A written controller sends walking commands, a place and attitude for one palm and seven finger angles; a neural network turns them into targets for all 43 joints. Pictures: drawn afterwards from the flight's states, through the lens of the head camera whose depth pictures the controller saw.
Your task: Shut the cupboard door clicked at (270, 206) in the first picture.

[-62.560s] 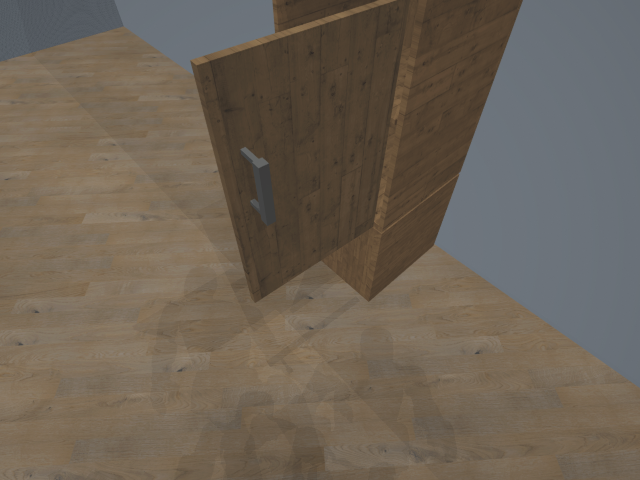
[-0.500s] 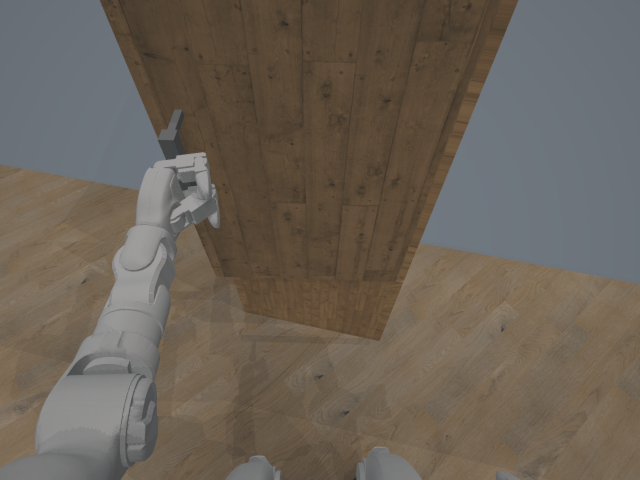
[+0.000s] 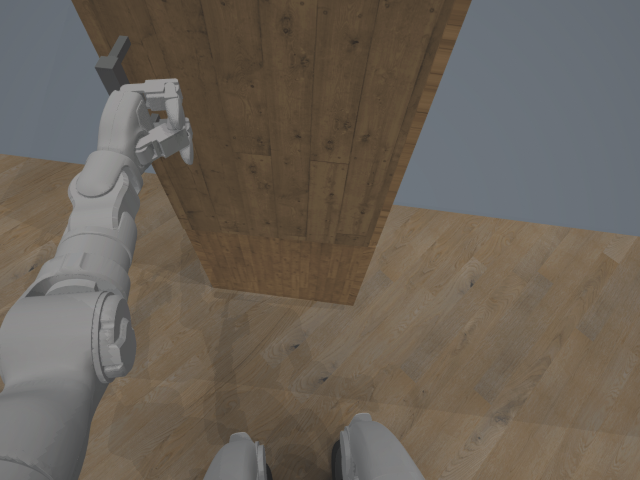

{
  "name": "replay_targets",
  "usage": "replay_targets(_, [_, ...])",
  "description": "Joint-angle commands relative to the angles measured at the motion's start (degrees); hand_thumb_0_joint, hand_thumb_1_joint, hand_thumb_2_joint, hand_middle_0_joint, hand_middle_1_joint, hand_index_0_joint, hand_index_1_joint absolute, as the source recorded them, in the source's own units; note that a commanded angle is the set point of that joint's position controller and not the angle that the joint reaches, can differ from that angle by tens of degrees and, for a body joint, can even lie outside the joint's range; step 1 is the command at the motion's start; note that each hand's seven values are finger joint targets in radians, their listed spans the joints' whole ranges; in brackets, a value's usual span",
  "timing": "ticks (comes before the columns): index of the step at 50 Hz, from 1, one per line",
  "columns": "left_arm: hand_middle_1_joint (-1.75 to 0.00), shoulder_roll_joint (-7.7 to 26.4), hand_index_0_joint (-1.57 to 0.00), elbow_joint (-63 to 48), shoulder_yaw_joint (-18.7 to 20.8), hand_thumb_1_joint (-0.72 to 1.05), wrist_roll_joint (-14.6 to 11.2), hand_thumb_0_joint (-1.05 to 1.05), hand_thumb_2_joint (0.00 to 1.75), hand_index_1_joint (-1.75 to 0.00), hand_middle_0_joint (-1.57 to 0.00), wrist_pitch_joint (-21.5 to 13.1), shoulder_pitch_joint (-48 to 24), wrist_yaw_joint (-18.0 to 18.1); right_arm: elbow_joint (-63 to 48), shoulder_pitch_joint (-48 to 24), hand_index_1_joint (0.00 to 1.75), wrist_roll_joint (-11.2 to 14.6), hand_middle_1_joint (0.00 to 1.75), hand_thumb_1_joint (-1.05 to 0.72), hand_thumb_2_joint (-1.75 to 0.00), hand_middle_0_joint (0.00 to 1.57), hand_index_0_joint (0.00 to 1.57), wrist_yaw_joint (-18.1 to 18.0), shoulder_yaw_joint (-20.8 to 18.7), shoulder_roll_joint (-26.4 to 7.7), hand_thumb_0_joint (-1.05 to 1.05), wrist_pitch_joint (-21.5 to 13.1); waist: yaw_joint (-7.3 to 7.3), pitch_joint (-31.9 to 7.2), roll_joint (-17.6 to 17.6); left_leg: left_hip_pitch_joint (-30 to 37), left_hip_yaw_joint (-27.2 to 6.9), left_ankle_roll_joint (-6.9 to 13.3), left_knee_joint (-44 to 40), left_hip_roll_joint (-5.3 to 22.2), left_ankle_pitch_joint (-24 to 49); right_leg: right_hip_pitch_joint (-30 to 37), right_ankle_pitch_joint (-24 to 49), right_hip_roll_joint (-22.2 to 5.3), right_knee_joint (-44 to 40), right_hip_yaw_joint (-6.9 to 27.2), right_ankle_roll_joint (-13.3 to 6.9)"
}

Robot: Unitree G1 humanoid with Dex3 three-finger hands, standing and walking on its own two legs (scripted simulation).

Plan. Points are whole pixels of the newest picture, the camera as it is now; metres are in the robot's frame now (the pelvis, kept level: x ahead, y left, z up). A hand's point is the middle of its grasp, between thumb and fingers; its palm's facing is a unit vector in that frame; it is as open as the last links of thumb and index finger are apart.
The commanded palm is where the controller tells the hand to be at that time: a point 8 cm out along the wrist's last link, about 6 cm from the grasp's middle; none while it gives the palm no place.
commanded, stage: push the door shut along its arc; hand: left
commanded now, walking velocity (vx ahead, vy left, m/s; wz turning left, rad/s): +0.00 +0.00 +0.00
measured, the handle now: (134, 98) +0.58 +0.18 +0.10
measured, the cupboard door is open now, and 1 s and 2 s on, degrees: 2 0 0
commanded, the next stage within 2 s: pull the fist back off the door in 0.68 s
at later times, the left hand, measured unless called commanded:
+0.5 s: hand (205, 106) +0.56 +0.09 +0.10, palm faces -0.31 -0.95 -0.02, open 2.9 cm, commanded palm +0.57 +0.13 +0.10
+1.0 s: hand (215, 104) +0.56 +0.08 +0.10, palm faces +0.14 -0.99 +0.04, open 2.7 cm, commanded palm +0.57 +0.10 +0.10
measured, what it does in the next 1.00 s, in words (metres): stands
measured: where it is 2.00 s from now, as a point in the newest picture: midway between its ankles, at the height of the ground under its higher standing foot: outside the picture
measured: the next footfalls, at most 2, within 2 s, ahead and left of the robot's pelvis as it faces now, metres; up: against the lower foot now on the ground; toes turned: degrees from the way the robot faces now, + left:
none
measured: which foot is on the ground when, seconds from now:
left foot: down 0.00-1.00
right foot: down 0.00-1.00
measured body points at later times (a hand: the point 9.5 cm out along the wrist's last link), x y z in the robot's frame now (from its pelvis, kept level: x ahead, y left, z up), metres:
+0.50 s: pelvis +0.01 +0.00 -0.01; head +0.15 +0.01 +0.42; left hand +0.57 +0.15 +0.11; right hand -0.02 -0.26 -0.11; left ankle +0.02 +0.11 -0.67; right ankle +0.05 -0.11 -0.67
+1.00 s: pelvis -0.01 +0.01 -0.02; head +0.13 +0.04 +0.40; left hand +0.55 +0.14 +0.10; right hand -0.02 -0.25 -0.13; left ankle +0.02 +0.11 -0.67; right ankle +0.05 -0.11 -0.67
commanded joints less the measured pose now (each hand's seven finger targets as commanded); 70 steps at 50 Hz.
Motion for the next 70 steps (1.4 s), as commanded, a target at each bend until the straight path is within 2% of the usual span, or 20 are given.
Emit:
replay_targets(1, [-1.5, 10.07, -1.3, -11.59, -0.22, 0.9, -0.26, 0.0, 0.9, -1.5, -1.3, -2.81, -33.75, -1.23, -3.11, 8.84, 0.3, -0.34, 0.3, -0.9, -0.9, 0.2, 0.2, -0.69, -3.36, -9.87, 0.0, -1.68, -3.88, -25.87, 3.33, 14.34, -4.72, 0.87, -6.33, -0.81, 10.43, 8.99, 8.54, 1.67, -6.76, 3.28, -0.12])
replay_targets(4, [-1.5, 11.9, -1.3, -11.51, 1.39, 0.9, -0.13, 0.0, 0.9, -1.5, -1.3, -2.13, -34.16, -1.62, -3.3, 9.92, 0.3, -0.55, 0.3, -0.9, -0.9, 0.2, 0.2, -0.59, -3.39, -9.97, 0.0, -1.51, -3.49, -29.29, 4.75, 15.73, -4.85, 0.8, -5.43, -0.69, 13.86, 9.08, 10.88, 1.82, -5.78, 3.02, -0.25])
replay_targets(7, [-1.5, 15.39, -1.3, -10.63, 4.18, 0.9, 0.44, 0.0, 0.9, -1.5, -1.3, -1.34, -34.74, -1.34, -3.32, 11.28, 0.3, -0.87, 0.3, -0.9, -0.9, 0.2, 0.2, -0.46, -3.24, -10.1, 0.0, -1.21, -3.13, -30.31, 4.76, 14.72, -4.79, 0.92, -4.55, -0.76, 16.08, 10.17, 12.83, 2.15, -4.98, 2.93, -0.39])
replay_targets(9, [-1.5, 13.99, -1.3, -10.09, 2.72, 0.9, 1.15, 0.0, 0.9, -1.5, -1.3, -0.67, -35.38, -1.36, -3.4, 11.44, 0.3, -0.95, 0.3, -0.9, -0.9, 0.2, 0.2, -0.21, -3.17, -9.78, 0.0, -0.9, -3.73, -29.93, 4.92, 14.26, -4.63, 0.85, -4.36, -0.65, 16.51, 9.88, 13.53, 2.13, -5.0, 2.93, -0.11])
replay_targets(11, [-1.5, 17.1, -1.3, -9.05, 4.8, 0.9, 1.44, 0.0, 0.9, -1.5, -1.3, 0.08, -35.16, -1.24, -3.63, 11.95, 0.3, -0.92, 0.3, -0.9, -0.9, 0.2, 0.2, -0.2, -3.14, -10.11, 0.0, -0.53, -3.97, -29.0, 3.02, 11.74, -3.93, 1.15, -4.07, -0.71, 15.54, 11.57, 13.89, 2.28, -5.58, 3.36, 0.09])
replay_targets(15, [-1.5, 19.27, -1.3, -9.6, 5.35, 0.9, 2.24, 0.0, 0.9, -1.5, -1.3, 0.31, -36.98, -2.07, -3.87, 12.77, 0.3, -1.03, 0.3, -0.9, -0.9, 0.2, 0.2, -0.35, -3.08, -10.1, 0.0, -0.22, -4.07, -31.01, 4.62, 11.57, -3.61, 1.17, -3.4, -0.78, 16.98, 12.66, 16.03, 2.44, -5.15, 3.63, 0.01])
replay_targets(21, [-1.5, 11.42, -1.3, -10.61, -0.97, 0.9, 1.42, 0.0, 0.9, -1.5, -1.3, 0.88, -43.17, -3.62, -2.0, 13.69, 0.3, -1.36, 0.3, -0.9, -0.9, 0.2, 0.2, -0.31, -3.5, -9.94, 0.0, -0.35, -6.87, -29.92, 7.35, 17.75, -5.18, 0.92, -3.18, -0.33, 18.37, 5.66, 13.95, 2.68, -5.73, 2.26, -0.09])
replay_targets(26, [-1.5, 11.12, -1.3, -6.71, -1.99, 0.9, 1.34, 0.0, 0.9, -1.5, -1.3, 2.1, -48.19, -4.1, -0.11, 13.98, 0.3, -1.46, 0.3, -0.9, -0.9, 0.2, 0.2, -0.87, -3.18, -10.38, 0.0, -0.99, -9.21, -26.63, 6.48, 16.07, -5.85, 1.24, -2.49, -0.24, 15.39, 1.66, 10.22, 2.84, -6.0, 1.74, -0.24])
replay_targets(34, [-1.5, 6.09, -1.3, -7.97, -5.99, 0.9, 0.79, 0.0, 0.9, -1.5, -1.3, 2.22, -55.2, -5.23, 1.85, 13.55, 0.3, -2.1, 0.3, -0.9, -0.9, 0.2, 0.2, -1.35, -3.09, -10.63, 0.0, -3.09, -10.89, -29.77, 11.95, 21.16, -7.78, 0.96, -0.86, 0.1, 16.81, -5.66, 8.38, 2.82, -3.87, 0.42, -0.93])
replay_targets(39, [-1.5, 3.92, -1.3, -7.11, -7.4, 0.9, 0.77, 0.0, 0.9, -1.5, -1.3, 3.15, -57.09, -4.53, 2.86, 13.23, 0.3, -2.09, 0.3, -0.9, -0.9, 0.2, 0.2, -1.62, -3.0, -11.21, 0.0, -4.17, -12.18, -28.53, 11.4, 21.67, -8.94, 0.93, -1.11, 0.51, 13.23, -10.05, 5.4, 2.75, -3.24, -0.33, -0.84])
replay_targets(40, [-1.5, 5.76, -1.3, -6.66, 3.63, 0.9, -2.73, 0.0, 0.9, -1.5, -1.3, 4.24, -57.96, 7.04, 1.04, 14.42, 0.3, -3.08, 0.3, -0.9, -0.9, 0.2, 0.2, -1.16, -2.57, -9.78, 0.0, -4.48, -9.22, -28.84, 13.55, 16.77, -9.83, -0.19, -2.7, 0.56, 7.81, -8.61, 4.34, 2.05, -3.48, 0.37, -0.34])
replay_targets(41, [-1.5, 3.38, -1.3, -4.89, 1.94, 0.9, -0.88, 0.0, 0.9, -1.5, -1.3, 5.03, -54.88, 13.2, 0.77, 14.25, 0.3, -3.52, 0.3, -0.9, -0.9, 0.2, 0.2, -0.16, -2.38, -9.51, 0.0, -4.67, -9.3, -28.52, 12.52, 15.29, -10.25, -0.48, -3.71, 0.59, 5.01, -7.97, 3.34, 1.95, -2.91, 0.12, 0.07])
replay_targets(42, [-1.5, 1.49, -1.3, -5.28, 2.44, 0.9, 0.05, 0.0, 0.9, -1.5, -1.3, 4.7, -54.72, 18.02, 0.72, 14.93, 0.3, -4.22, 0.3, -0.9, -0.9, 0.2, 0.2, 0.41, -2.82, -9.56, 0.0, -4.69, -10.24, -27.7, 8.47, 15.08, -11.59, -0.42, -4.52, 0.78, 3.6, -8.12, 3.18, 1.92, -2.74, -0.54, 0.57])
replay_targets(45, [-1.5, -1.69, -1.3, -7.16, 3.1, 0.9, 4.16, 0.0, 0.9, -1.5, -1.3, 2.11, -57.17, 31.06, 0.9, 14.94, 0.3, -6.36, 0.3, -0.9, -0.9, 0.2, 0.2, 2.69, -3.42, -9.06, 0.0, -4.38, -10.2, -28.75, 8.55, 13.42, -10.33, -0.68, -4.21, 0.13, 2.36, -7.6, 3.0, 1.49, -3.05, -0.13, 1.09])
replay_targets(47, [-1.5, -2.67, -1.3, -7.11, 0.57, 0.9, 9.67, 0.0, 0.9, -1.5, -1.3, -1.12, -58.69, 37.06, 1.3, 15.25, 0.3, -7.56, 0.3, -0.9, -0.9, 0.2, 0.2, 4.13, -3.77, -9.1, 0.0, -4.28, -11.16, -29.24, 8.86, 14.7, -10.9, -0.85, -4.17, 0.29, 1.8, -9.13, 2.55, 1.61, -2.61, -0.27, 1.09])
replay_targets(49, [-1.5, -3.47, -1.3, -6.78, -3.74, 0.9, 14.63, 0.0, 0.9, -1.5, -1.3, -3.68, -59.89, 38.12, 1.81, 15.22, 0.3, -7.99, 0.3, -0.9, -0.9, 0.2, 0.2, 5.26, -4.17, -9.34, 0.0, -3.95, -12.13, -28.71, 11.26, 15.48, -10.38, -0.87, -4.42, 0.29, -0.85, -10.63, 1.08, 1.28, -2.99, 0.16, 0.79])
replay_targets(52, [-1.5, -0.66, -1.3, -4.21, -4.73, 0.9, 16.6, 0.0, 0.9, -1.5, -1.3, -4.81, -58.67, 36.09, 1.57, 14.95, 0.3, -7.53, 0.3, -0.9, -0.9, 0.2, 0.2, 5.41, -4.29, -9.87, 0.0, -3.16, -11.9, -28.65, 11.31, 14.88, -9.75, -0.58, -5.13, -0.23, -1.61, -8.0, 0.52, 1.26, -3.73, 0.59, 0.12])
replay_targets(57, [-1.5, 0.81, -1.3, -1.29, -2.0, 0.9, 11.31, 0.0, 0.9, -1.5, -1.3, -3.21, -53.64, 31.9, -0.1, 14.04, 0.3, -6.25, 0.3, -0.9, -0.9, 0.2, 0.2, 4.41, -3.61, -9.99, 0.0, -2.58, -9.94, -27.85, 7.26, 11.19, -8.2, -0.12, -6.55, -0.89, -3.21, -1.91, -0.54, 1.47, -5.48, 1.06, 0.21])
replay_targets(59, [-1.5, -1.0, -1.3, -1.68, -2.24, 0.9, 9.93, 0.0, 0.9, -1.5, -1.3, -3.54, -51.7, 31.5, -0.33, 13.92, 0.3, -6.06, 0.3, -0.9, -0.9, 0.2, 0.2, 4.43, -3.6, -9.71, 0.0, -2.64, -9.44, -26.9, 5.94, 10.77, -7.84, -0.08, -6.79, -0.88, -3.08, -1.24, -0.34, 1.43, -5.95, 1.14, 0.38])
replay_targets(70, [-1.5, -2.16, -1.3, -11.84, 0.89, 0.9, 7.75, 0.0, 0.9, -1.5, -1.3, -7.23, -30.75, 30.9, -2.32, 13.96, 0.3, -5.06, 0.3, -0.9, -0.9, 0.2, 0.2, 5.1, -5.07, -8.16, 0.0, -0.71, -1.81, -30.42, 1.93, 13.55, -2.66, -0.02, -8.54, -1.24, 10.06, 13.82, 9.52, 2.11, -8.63, 1.87, 0.2])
